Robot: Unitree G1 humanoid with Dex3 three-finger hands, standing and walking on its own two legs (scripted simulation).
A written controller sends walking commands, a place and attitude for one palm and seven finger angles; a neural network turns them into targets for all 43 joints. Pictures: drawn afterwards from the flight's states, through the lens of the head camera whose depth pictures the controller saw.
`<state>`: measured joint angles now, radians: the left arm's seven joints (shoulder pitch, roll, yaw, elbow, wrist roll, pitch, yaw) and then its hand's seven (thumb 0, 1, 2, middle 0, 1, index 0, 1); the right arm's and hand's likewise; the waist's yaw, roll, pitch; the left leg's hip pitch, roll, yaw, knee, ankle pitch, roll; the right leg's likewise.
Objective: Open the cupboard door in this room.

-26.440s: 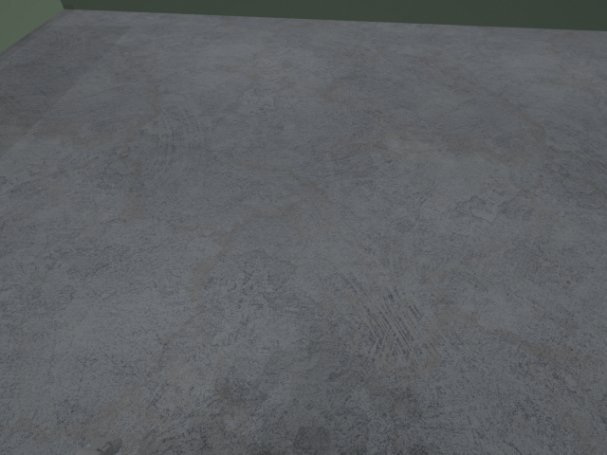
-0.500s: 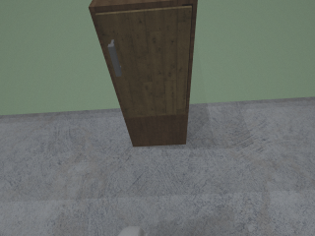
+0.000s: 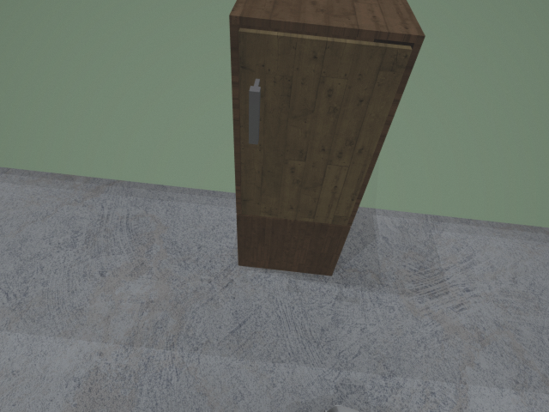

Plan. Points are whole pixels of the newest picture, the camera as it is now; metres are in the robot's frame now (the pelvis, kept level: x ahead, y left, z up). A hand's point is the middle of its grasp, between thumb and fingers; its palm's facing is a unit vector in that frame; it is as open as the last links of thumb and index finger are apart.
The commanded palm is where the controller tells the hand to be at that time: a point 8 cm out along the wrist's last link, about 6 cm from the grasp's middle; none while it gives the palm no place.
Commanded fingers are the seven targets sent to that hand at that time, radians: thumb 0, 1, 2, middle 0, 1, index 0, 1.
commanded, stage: take the last steps up to it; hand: left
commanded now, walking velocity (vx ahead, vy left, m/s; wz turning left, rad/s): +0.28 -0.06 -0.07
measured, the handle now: (255, 111) +0.74 +0.11 +0.02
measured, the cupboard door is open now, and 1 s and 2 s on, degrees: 0 0 0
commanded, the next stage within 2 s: come to a stop and stand still in 0.28 s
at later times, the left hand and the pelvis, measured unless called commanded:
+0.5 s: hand (213, 344) +0.27 +0.13 -0.18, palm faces +0.00 -0.98 -0.21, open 7.2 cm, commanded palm none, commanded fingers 0.00 0.90 0.90 -0.20 -0.30 -0.20 -0.30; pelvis +0.18 -0.05 -0.01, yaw -1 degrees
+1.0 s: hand (214, 359) +0.24 +0.12 -0.18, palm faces -0.01 -0.96 -0.29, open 7.4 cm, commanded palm none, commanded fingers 0.00 0.90 0.90 -0.20 -0.30 -0.20 -0.30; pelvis +0.18 -0.08 -0.02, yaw -2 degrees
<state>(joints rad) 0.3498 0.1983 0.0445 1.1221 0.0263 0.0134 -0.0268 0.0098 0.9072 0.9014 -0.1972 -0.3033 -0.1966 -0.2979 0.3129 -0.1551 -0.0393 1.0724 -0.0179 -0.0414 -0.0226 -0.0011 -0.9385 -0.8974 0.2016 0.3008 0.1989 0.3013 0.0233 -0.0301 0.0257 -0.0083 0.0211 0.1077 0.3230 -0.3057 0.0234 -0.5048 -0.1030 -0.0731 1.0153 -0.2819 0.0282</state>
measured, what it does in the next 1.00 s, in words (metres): walks ahead: right foot, then left foot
